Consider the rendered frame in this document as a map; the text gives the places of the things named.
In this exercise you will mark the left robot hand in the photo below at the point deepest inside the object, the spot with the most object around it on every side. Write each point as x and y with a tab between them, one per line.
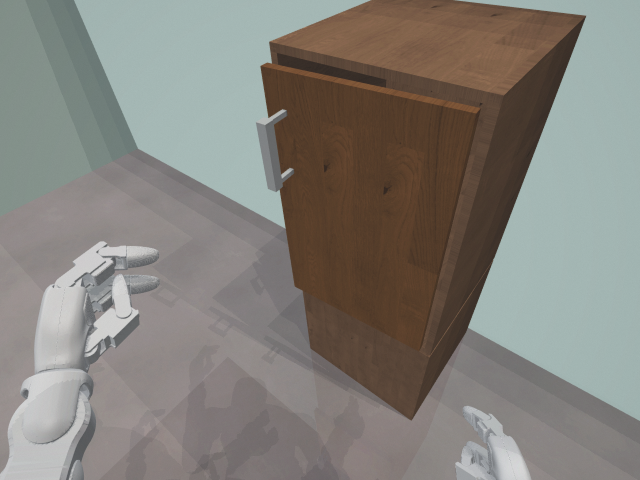
67	309

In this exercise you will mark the left robot forearm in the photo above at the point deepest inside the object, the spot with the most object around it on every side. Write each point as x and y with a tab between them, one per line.
50	431

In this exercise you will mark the right robot hand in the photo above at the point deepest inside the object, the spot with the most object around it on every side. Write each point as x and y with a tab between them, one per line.
501	461

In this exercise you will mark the handle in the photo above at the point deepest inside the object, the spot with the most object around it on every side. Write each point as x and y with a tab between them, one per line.
269	151

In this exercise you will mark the cupboard door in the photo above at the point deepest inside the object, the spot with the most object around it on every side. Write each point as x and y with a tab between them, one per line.
370	206

